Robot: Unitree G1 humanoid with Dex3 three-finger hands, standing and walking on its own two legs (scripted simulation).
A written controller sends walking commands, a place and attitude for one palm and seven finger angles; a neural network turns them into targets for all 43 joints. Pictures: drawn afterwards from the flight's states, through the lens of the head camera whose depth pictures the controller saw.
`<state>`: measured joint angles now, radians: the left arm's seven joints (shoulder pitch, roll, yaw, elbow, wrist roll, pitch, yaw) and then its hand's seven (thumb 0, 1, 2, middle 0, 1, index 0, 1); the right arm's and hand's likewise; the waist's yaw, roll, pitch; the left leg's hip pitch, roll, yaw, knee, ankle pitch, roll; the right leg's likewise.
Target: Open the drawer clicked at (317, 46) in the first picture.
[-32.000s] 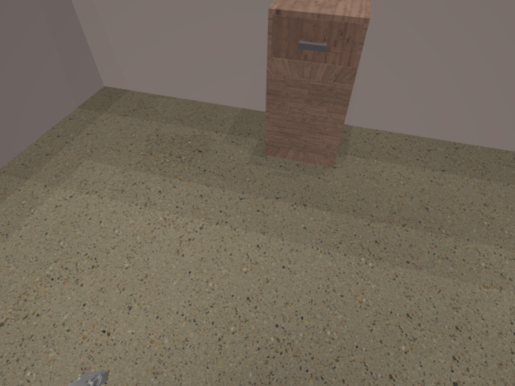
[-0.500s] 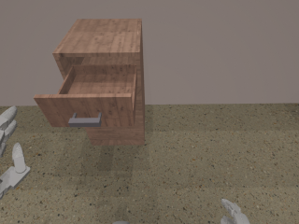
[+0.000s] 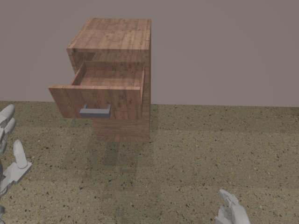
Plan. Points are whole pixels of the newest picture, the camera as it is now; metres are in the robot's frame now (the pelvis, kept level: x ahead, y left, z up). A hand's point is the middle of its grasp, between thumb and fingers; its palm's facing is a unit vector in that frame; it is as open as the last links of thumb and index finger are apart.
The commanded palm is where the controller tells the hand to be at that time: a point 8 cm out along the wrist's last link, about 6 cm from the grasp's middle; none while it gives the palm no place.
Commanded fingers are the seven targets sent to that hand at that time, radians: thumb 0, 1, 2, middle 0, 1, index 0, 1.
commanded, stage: let the arm hang, fingers relaxed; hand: left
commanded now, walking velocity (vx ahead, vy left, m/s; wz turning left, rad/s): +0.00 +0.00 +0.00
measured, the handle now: (96, 109) +0.57 +0.26 -0.07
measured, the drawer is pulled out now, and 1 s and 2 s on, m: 0.29 0.29 0.29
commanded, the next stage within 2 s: look to check the result in 1.20 s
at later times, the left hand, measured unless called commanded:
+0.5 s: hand out of the picture +0.04 +0.19 -0.17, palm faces +0.09 -0.98 -0.18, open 6.9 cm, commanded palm none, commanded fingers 0.00 0.90 0.90 -0.20 -0.30 -0.20 -0.30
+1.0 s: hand out of the picture -0.01 +0.17 -0.16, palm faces +0.04 -0.98 -0.18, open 7.4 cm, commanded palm none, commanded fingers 0.00 0.90 0.90 -0.20 -0.30 -0.20 -0.30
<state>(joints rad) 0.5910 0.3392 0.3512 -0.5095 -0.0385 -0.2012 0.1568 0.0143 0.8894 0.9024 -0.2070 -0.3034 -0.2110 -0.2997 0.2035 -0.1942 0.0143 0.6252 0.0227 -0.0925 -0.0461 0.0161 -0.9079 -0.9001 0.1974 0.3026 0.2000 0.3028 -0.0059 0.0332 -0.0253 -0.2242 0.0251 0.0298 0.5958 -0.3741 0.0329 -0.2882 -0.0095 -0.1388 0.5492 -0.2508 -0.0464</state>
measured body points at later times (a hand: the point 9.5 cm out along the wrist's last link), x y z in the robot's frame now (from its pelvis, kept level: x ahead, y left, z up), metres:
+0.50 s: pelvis +0.01 +0.00 +0.00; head +0.03 +0.02 +0.45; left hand +0.04 +0.24 -0.15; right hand +0.03 -0.24 -0.13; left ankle -0.01 +0.11 -0.73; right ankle +0.02 -0.10 -0.73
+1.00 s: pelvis -0.01 +0.01 +0.01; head -0.01 +0.00 +0.46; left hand -0.01 +0.23 -0.15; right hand -0.03 -0.20 -0.15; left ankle -0.01 +0.11 -0.73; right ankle +0.02 -0.10 -0.73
